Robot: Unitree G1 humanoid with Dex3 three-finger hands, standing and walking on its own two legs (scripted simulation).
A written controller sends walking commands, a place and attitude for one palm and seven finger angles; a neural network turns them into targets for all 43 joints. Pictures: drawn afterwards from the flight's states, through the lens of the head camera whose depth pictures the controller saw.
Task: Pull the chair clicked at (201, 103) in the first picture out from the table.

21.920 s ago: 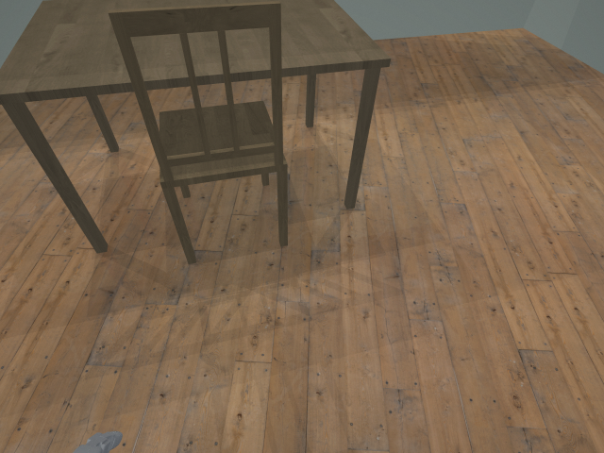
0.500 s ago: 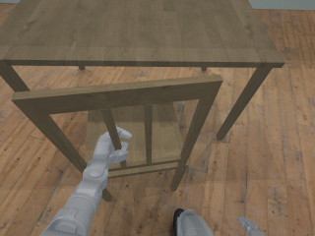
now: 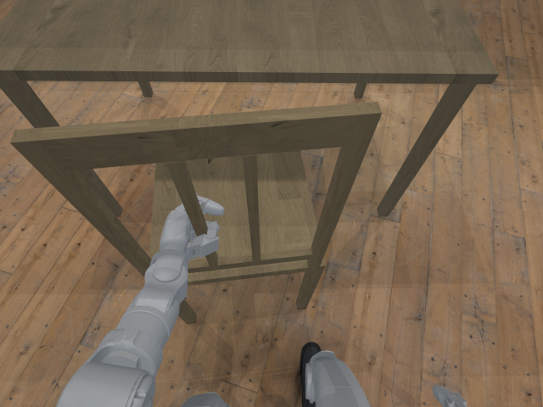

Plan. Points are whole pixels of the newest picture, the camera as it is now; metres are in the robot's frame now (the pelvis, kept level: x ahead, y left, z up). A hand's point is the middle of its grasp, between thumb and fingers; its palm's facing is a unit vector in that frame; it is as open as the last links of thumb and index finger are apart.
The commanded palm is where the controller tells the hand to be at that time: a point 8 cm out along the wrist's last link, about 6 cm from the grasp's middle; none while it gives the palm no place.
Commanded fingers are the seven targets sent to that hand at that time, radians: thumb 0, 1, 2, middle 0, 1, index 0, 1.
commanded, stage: step backward, pulling the chair out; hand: left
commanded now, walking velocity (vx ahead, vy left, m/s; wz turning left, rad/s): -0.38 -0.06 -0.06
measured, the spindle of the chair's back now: (199, 223) +0.39 +0.12 -0.04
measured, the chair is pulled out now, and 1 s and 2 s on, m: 0.25 0.45 0.69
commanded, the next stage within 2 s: stop walking, hand still on the chair in 1.44 s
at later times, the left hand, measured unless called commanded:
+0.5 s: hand (204, 283) +0.29 +0.10 -0.05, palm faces -0.06 -0.98 -0.17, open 5.0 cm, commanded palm +0.28 +0.15 -0.04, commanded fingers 0.00 0.90 0.90 -0.50 -1.45 -0.50 -1.45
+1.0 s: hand (187, 367) +0.18 +0.11 -0.04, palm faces -0.04 -0.99 -0.15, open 5.0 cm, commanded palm +0.18 +0.16 -0.05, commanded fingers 0.00 0.90 0.90 -0.50 -1.45 -0.50 -1.45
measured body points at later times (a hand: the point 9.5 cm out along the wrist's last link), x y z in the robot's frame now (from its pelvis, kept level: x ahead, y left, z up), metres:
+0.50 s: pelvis -0.05 +0.00 +0.01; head +0.03 -0.01 +0.45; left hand +0.29 +0.16 -0.03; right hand +0.06 -0.25 -0.12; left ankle -0.03 +0.15 -0.72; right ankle -0.02 -0.12 -0.71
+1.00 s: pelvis -0.16 +0.00 +0.02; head -0.07 +0.00 +0.46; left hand +0.18 +0.17 -0.03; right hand -0.07 -0.24 -0.11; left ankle -0.15 +0.15 -0.72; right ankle -0.18 -0.13 -0.70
